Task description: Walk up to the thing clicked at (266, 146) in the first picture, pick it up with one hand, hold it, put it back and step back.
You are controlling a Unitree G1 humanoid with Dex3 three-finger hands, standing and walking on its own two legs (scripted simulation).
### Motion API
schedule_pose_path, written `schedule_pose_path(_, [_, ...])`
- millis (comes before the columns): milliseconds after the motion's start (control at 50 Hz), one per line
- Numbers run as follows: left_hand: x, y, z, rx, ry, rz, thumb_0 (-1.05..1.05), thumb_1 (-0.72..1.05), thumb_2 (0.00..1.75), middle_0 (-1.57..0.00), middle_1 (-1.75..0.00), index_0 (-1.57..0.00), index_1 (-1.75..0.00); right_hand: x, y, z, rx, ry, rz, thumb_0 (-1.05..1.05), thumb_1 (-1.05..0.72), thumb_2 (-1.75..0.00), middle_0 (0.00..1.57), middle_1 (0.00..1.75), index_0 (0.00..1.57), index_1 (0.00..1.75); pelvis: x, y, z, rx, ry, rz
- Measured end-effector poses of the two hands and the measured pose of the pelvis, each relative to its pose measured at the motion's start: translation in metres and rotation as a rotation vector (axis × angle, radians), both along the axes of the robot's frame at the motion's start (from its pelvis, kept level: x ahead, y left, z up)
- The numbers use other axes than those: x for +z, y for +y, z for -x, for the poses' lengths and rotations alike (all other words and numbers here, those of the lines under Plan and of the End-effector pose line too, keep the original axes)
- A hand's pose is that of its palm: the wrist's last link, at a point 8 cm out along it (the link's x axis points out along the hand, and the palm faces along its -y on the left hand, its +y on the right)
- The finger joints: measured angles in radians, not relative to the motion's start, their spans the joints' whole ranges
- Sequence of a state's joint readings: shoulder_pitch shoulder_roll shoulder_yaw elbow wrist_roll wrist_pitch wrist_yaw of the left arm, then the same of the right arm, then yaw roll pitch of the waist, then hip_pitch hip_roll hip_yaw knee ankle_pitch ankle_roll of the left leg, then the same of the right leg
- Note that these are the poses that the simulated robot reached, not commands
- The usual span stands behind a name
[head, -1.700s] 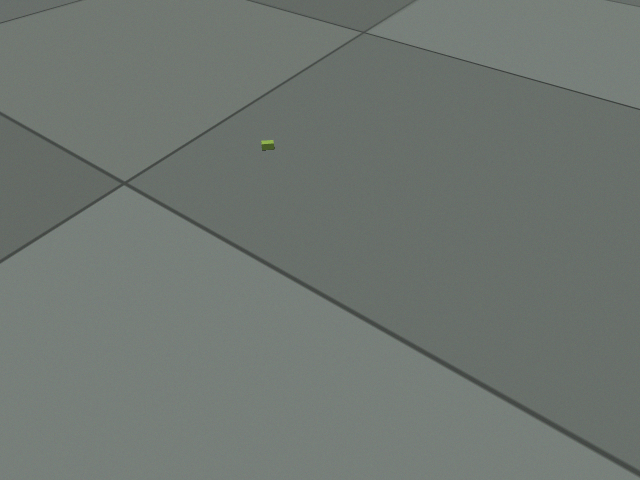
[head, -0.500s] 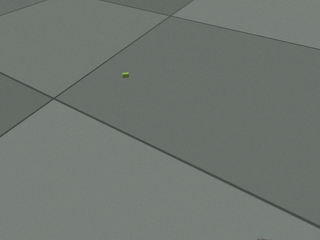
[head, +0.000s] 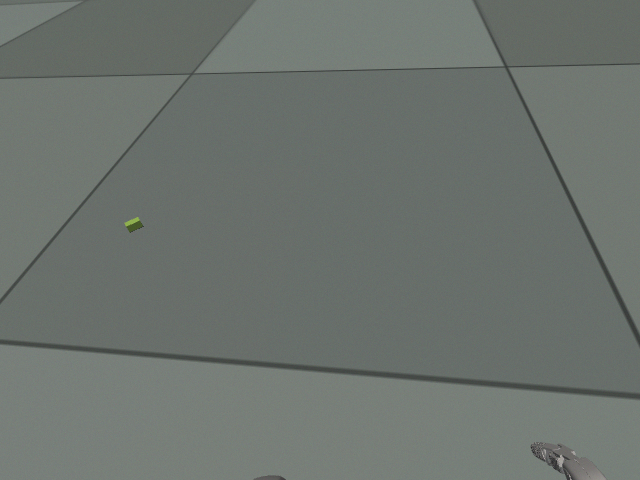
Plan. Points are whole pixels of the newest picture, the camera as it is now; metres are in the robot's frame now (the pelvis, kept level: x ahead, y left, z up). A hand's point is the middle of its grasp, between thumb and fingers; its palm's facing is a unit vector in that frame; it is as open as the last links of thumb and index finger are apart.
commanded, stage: walk up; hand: left
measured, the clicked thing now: (133, 224) +1.43 +0.91 -0.73
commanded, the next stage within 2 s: none
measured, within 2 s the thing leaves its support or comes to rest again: neither
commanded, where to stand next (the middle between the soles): +1.04 +1.13 m, yaw -62 degrees
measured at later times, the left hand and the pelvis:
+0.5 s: hand (60, 333) +0.43 +0.48 -0.12, palm faces -0.39 -0.77 -0.51, open 7.3 cm; pelvis +0.23 +0.22 +0.02, yaw -18 degrees
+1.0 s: hand (42, 251) +0.67 +0.63 -0.13, palm faces -0.42 -0.69 -0.59, open 7.4 cm; pelvis +0.47 +0.37 -0.02, yaw -29 degrees
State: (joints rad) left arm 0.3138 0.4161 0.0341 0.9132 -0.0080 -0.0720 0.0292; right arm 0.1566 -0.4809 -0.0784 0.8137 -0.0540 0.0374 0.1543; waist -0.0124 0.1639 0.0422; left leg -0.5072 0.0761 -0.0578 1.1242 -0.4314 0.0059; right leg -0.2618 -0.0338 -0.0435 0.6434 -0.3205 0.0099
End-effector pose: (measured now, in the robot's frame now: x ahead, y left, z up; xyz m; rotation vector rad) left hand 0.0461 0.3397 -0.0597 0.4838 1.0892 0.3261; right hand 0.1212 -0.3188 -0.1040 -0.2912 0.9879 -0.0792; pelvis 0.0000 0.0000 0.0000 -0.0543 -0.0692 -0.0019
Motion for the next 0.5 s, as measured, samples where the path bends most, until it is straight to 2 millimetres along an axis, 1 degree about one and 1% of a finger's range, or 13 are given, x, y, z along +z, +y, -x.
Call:
schedule_pose_path(60, [-0.005, 0.015, -0.020, -0.028, 0.046, 0.024, 0.00, 0.90, 0.90, -0.21, -0.30, -0.21, -0.30, 0.017, 0.023, -0.036, 0.003, -0.069, -0.003, 0.01, -0.90, -0.90, 0.20, 0.29, 0.20, 0.30, 0.005, 0.025, -0.027, -0.052, -0.004, -0.012])
schedule_pose_path(120, [-0.011, 0.043, -0.055, -0.069, 0.081, 0.037, 0.00, 0.89, 0.90, -0.21, -0.30, -0.21, -0.30, 0.028, 0.041, -0.060, -0.030, -0.085, 0.024, 0.01, -0.90, -0.90, 0.20, 0.29, 0.21, 0.30, 0.004, 0.057, -0.059, -0.103, 0.014, -0.015])
schedule_pose_path(180, [-0.022, 0.084, -0.104, -0.123, 0.101, 0.028, 0.00, 0.89, 0.89, -0.22, -0.30, -0.22, -0.30, 0.032, 0.060, -0.075, -0.092, -0.070, 0.075, 0.01, -0.90, -0.90, 0.20, 0.30, 0.21, 0.30, -0.004, 0.094, -0.095, -0.147, 0.039, -0.004])
schedule_pose_path(220, [-0.036, 0.119, -0.146, -0.167, 0.109, 0.007, 0.00, 0.89, 0.89, -0.22, -0.30, -0.22, -0.31, 0.030, 0.075, -0.079, -0.143, -0.061, 0.121, 0.01, -0.90, -0.90, 0.20, 0.30, 0.21, 0.30, -0.017, 0.120, -0.120, -0.174, 0.053, 0.007])
schedule_pose_path(260, [-0.053, 0.152, -0.195, -0.216, 0.117, -0.037, 0.00, 0.89, 0.90, -0.22, -0.30, -0.22, -0.31, 0.025, 0.094, -0.072, -0.208, -0.041, 0.164, 0.00, -0.90, -0.90, 0.20, 0.29, 0.20, 0.30, -0.030, 0.142, -0.136, -0.187, 0.047, -0.025])
schedule_pose_path(280, [-0.058, 0.163, -0.220, -0.237, 0.115, -0.055, 0.00, 0.89, 0.90, -0.22, -0.30, -0.22, -0.30, 0.022, 0.105, -0.064, -0.240, -0.021, 0.175, 0.00, -0.90, -0.90, 0.20, 0.29, 0.20, 0.30, -0.033, 0.151, -0.142, -0.201, 0.041, -0.030])
schedule_pose_path(300, [-0.059, 0.170, -0.244, -0.257, 0.104, -0.064, 0.01, 0.90, 0.90, -0.21, -0.30, -0.21, -0.30, 0.021, 0.117, -0.053, -0.280, 0.011, 0.174, 0.00, -0.90, -0.90, 0.20, 0.29, 0.20, 0.30, -0.032, 0.158, -0.148, -0.213, 0.039, -0.028])
schedule_pose_path(340, [-0.053, 0.171, -0.287, -0.299, 0.069, -0.051, 0.01, 0.90, 0.90, -0.21, -0.30, -0.21, -0.30, 0.022, 0.142, -0.029, -0.362, 0.108, 0.155, 0.00, -0.90, -0.90, 0.20, 0.29, 0.20, 0.30, -0.020, 0.171, -0.161, -0.223, 0.046, -0.026])
schedule_pose_path(380, [-0.040, 0.167, -0.322, -0.333, 0.043, -0.011, 0.01, 0.91, 0.90, -0.21, -0.30, -0.21, -0.30, 0.028, 0.168, -0.011, -0.418, 0.203, 0.132, 0.00, -0.90, -0.90, 0.20, 0.29, 0.20, 0.30, -0.004, 0.183, -0.176, -0.234, 0.064, -0.027])
schedule_pose_path(400, [-0.033, 0.166, -0.337, -0.354, 0.039, 0.004, 0.00, 0.91, 0.90, -0.21, -0.30, -0.21, -0.30, 0.031, 0.179, -0.005, -0.441, 0.234, 0.121, 0.01, -0.90, -0.90, 0.20, 0.29, 0.20, 0.30, 0.003, 0.190, -0.185, -0.244, 0.073, -0.027])
schedule_pose_path(440, [-0.022, 0.167, -0.363, -0.401, 0.051, 0.015, 0.00, 0.90, 0.90, -0.21, -0.30, -0.21, -0.30, 0.035, 0.200, 0.001, -0.485, 0.264, 0.105, 0.01, -0.90, -0.90, 0.20, 0.29, 0.21, 0.30, 0.012, 0.202, -0.204, -0.270, 0.081, -0.034])
schedule_pose_path(500, [-0.012, 0.176, -0.399, -0.445, 0.085, 0.000, 0.00, 0.90, 0.90, -0.21, -0.30, -0.21, -0.30, 0.035, 0.225, 0.001, -0.548, 0.262, 0.085, 0.01, -0.90, -0.90, 0.20, 0.30, 0.21, 0.30, 0.017, 0.218, -0.234, -0.308, 0.076, -0.054])
